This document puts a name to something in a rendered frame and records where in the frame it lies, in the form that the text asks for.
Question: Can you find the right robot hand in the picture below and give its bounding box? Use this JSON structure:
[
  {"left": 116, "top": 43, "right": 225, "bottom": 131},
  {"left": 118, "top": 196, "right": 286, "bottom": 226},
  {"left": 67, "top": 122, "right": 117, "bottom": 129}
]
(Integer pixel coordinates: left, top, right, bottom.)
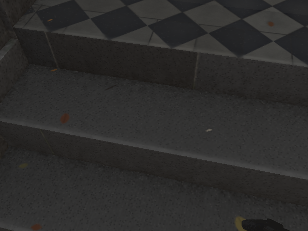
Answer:
[{"left": 242, "top": 218, "right": 290, "bottom": 231}]

